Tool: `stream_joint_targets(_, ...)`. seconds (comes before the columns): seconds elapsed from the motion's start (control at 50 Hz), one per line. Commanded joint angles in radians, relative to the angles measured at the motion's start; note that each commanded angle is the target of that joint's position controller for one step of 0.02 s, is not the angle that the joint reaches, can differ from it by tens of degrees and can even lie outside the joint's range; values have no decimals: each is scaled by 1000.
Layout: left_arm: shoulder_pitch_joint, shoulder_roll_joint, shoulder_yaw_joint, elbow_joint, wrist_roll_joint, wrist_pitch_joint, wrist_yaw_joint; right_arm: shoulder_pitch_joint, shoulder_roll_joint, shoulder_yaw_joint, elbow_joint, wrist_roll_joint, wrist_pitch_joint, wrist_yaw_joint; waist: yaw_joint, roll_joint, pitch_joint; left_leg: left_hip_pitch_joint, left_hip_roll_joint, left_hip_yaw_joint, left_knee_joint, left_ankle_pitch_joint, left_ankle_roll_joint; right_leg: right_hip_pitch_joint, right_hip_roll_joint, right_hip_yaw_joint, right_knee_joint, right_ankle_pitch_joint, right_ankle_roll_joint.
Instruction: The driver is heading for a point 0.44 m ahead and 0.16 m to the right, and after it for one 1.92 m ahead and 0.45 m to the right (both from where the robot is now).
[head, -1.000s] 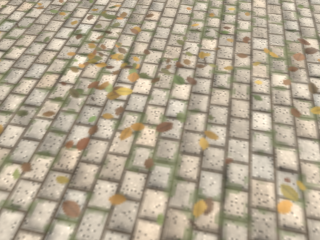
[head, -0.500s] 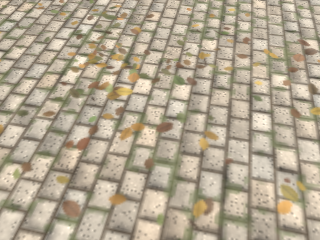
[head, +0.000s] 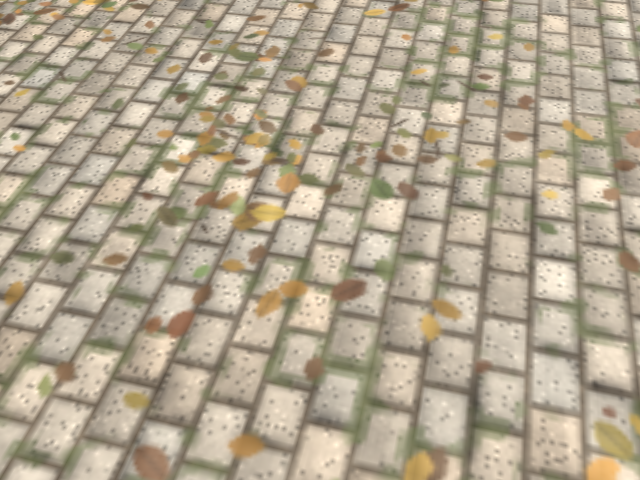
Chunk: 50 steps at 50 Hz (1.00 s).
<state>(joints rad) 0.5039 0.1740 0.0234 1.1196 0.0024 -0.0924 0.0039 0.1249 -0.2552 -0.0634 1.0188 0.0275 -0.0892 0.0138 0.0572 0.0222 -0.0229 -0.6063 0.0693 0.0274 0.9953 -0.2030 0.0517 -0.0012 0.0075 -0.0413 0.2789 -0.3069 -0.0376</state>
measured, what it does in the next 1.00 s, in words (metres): walks ahead, turning right: left foot, then right foot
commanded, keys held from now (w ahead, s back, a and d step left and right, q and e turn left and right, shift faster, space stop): w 0.12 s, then w+e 0.74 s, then w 0.14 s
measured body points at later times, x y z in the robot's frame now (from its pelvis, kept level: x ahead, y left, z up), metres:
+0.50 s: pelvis +0.28 +0.05 +0.00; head +0.29 +0.05 +0.45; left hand +0.43 +0.31 -0.12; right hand +0.26 -0.21 -0.14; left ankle +0.28 +0.14 -0.74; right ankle +0.34 -0.12 -0.66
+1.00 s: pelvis +0.56 -0.08 +0.00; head +0.58 -0.10 +0.45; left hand +0.73 +0.14 -0.12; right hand +0.60 -0.39 -0.11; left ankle +0.68 +0.08 -0.66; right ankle +0.55 -0.13 -0.74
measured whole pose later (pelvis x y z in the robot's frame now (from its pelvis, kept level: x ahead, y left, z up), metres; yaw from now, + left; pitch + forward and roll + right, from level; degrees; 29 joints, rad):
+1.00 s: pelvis +0.56 -0.08 +0.00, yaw -24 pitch +1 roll +0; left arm 0.28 0.24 0.08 0.83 0.00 -0.07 -0.02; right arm 0.10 -0.29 -0.07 0.86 0.00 -0.11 0.00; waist 0.03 0.03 0.04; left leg -0.61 0.13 -0.05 1.05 -0.26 -0.01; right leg -0.21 0.11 0.00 0.35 -0.16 -0.11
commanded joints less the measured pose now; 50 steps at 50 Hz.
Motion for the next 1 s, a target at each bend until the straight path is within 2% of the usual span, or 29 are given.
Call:
stream_joint_targets(0.02, 25, 135, 15, -46, 6, 2, 15, -192, 7, 14, -104, -3, -8, 12, 11, -108, 152, -152, 0, 24, -206, 124, -24, -9, -202, 143, -157, 340, -123)
stream_joint_targets(0.08, 60, 174, 27, -42, -4, 0, 23, -289, 3, 25, -150, 4, -5, 23, 27, -132, 179, -36, -35, 59, -357, 193, -21, -61, -214, 112, -197, 333, -132)
stream_joint_targets(0.14, 62, 175, 38, -34, -19, 2, 23, -318, -36, 20, -185, 7, -8, 34, 0, -135, 187, -1, -38, 33, -437, 186, 17, 22, -257, 106, -158, 449, -118)
stream_joint_targets(0.18, 24, 198, 48, -46, -17, 10, 23, -227, -89, -4, -180, 5, -16, 33, -73, -163, 106, 147, -80, 41, -454, 142, 46, 74, -271, 104, -30, 789, -97)
stream_joint_targets(0.2, -3, 200, 50, -56, -15, 17, 23, -89, -125, -25, -145, 7, -17, 26, -146, -176, 19, 323, -107, 54, -457, 139, 67, 56, -250, 84, 115, 946, -78)
stream_joint_targets(0.22, -34, 198, 47, -75, -8, 21, 20, 98, -173, -51, -94, 10, -13, 15, -232, -172, -93, 597, -77, 18, -449, 149, 92, -70, -205, 70, 324, 906, -46)
stream_joint_targets(0.24, -7, 136, 29, -106, 7, 18, 14, 267, -257, -74, -64, -14, -7, -1, -250, -20, -257, 952, 166, -272, -452, 21, 160, -366, -108, 31, 670, 511, -7)
stream_joint_targets(0.26, 109, -7, -5, -96, -16, 0, 8, 292, -257, -61, -53, -28, -5, 9, -175, 233, -433, 1105, 372, -734, -637, -186, 277, -585, 38, 124, 971, -255, 22)
stream_joint_targets(0.28, 13, 104, 28, -104, -49, -17, 8, 221, -164, -38, -59, -20, -10, 12, -186, 161, -292, 970, 323, -707, -716, -239, 223, -665, -12, 204, 1085, -237, 5)
stream_joint_targets(0.3, -73, 145, 43, -137, -64, -24, 14, 125, -117, -24, -73, -14, -17, 11, -157, 118, -127, 797, 301, -527, -736, -180, 175, -708, -60, 165, 1091, -146, -11)
stream_joint_targets(0.32, -111, 140, 48, -143, -56, -23, 25, 47, -88, -16, -81, -18, -27, 14, -118, 33, -58, 634, 273, -406, -763, -71, 149, -658, -109, 150, 1052, -53, -19)
stream_joint_targets(0.34, -117, 125, 59, -140, -43, -12, 32, 14, -58, -10, -74, -29, -35, 20, -87, 23, -13, 512, 236, -296, -792, 9, 126, -598, -137, 147, 1012, -3, -26)
stream_joint_targets(0.36, -85, 99, 62, -136, -43, 5, 31, 3, -36, -5, -63, -40, -38, 21, -54, 51, -4, 447, 206, -216, -817, 30, 111, -539, -159, 155, 987, 28, -36)
stream_joint_targets(0.4, -85, 69, 67, -148, -49, 34, 29, 11, -31, -6, -46, -38, -41, 14, -33, 68, 30, 391, 189, -125, -861, 53, 115, -534, -173, 148, 944, 35, -47)
stream_joint_targets(0.48, -228, 97, 78, -223, -32, 50, 23, 46, -83, -16, -31, -44, -39, -15, -34, 32, 96, 401, 199, -25, -907, 121, 134, -692, -182, 164, 820, 181, -19)
stream_joint_targets(0.58, -409, 83, 60, -292, -23, 34, -19, 121, -128, -23, -34, -40, -26, -39, -85, -7, 119, 488, 181, 117, -902, 232, 109, -708, -153, 67, 536, 370, -7)
stream_joint_targets(0.66, -539, 77, 45, -365, -25, 34, -51, 217, -157, -32, -21, -23, 1, -43, -129, -15, 146, 660, 219, 170, -829, 337, 98, -751, -124, -3, 407, 305, -30)
stream_joint_targets(0.72, -505, 127, 64, -399, -29, 39, -70, 196, -196, -45, -43, -15, 24, -47, -74, 49, 79, 729, 234, 215, -659, 778, 67, -608, -39, -84, 378, 159, -78)
stream_joint_targets(0.74, -421, 162, 82, -390, -33, 41, -72, 181, -210, -49, -53, -14, 34, -50, -20, 72, 25, 725, 229, 227, -525, 928, 56, -493, 5, -106, 378, 114, -103)
stream_joint_targets(0.76, -273, 215, 111, -359, -36, 41, -67, 157, -215, -49, -65, -10, 40, -51, 65, 70, -53, 663, 204, 242, -327, 946, 29, -282, 50, -109, 313, 160, -139)
stream_joint_targets(0.78, -109, 301, 151, -319, -35, 49, -45, 159, -198, -41, -83, -19, 34, -51, 133, -1, -144, 440, 164, 242, -35, 700, -20, 26, -5, 38, 272, 165, -190)
stream_joint_targets(0.8, -109, 413, 167, -315, -37, 46, -35, 259, -18, 11, -138, -53, 5, -30, 1, -278, -230, -26, -45, 162, 343, -298, -84, 373, -279, 610, 201, 55, -374)
stream_joint_targets(0.82, -54, 348, 143, -341, -16, 35, -35, 155, -88, 4, -173, -3, -49, -14, 58, -185, -369, -153, -101, -89, 467, -388, -67, 455, -359, 903, 20, -40, -424)
stream_joint_targets(0.84, -88, 281, 124, -334, -5, 22, -34, 39, -133, -10, -205, 33, -75, -7, 76, -138, -230, -252, -45, -116, 450, -294, -31, 389, -328, 754, -1, 47, -355)
stream_joint_targets(0.86, -163, 241, 112, -348, -13, 13, -33, 26, -126, -6, -204, 23, -85, -10, 31, -60, -143, -223, 3, -118, 362, -203, -14, 236, -285, 614, 8, 150, -317)
stream_joint_targets(0.88, -250, 198, 98, -367, -14, 10, -33, 47, -132, -15, -180, 2, -80, -17, -20, -12, -89, -138, 43, -112, 273, -156, -18, 74, -249, 491, 3, 268, -284)
stream_joint_targets(0.9, -299, 169, 86, -384, -3, 6, -29, 82, -143, -24, -168, -5, -62, -17, -58, -21, -71, -50, 72, -117, 221, -126, -24, -35, -225, 417, -16, 354, -269)
stream_joint_targets(0.94, -300, 174, 82, -382, -4, 2, -23, 103, -119, -27, -164, -17, -30, -15, -85, -18, -47, 14, 84, -98, 135, -101, -48, -139, -204, 348, -52, 431, -264)
stream_joint_targets(1.0, -239, 214, 89, -354, -9, -4, -4, 11, -84, -16, -196, -37, -11, -21, -66, -37, 7, -25, 77, -68, -39, 41, -86, -191, -176, 255, -94, 502, -255)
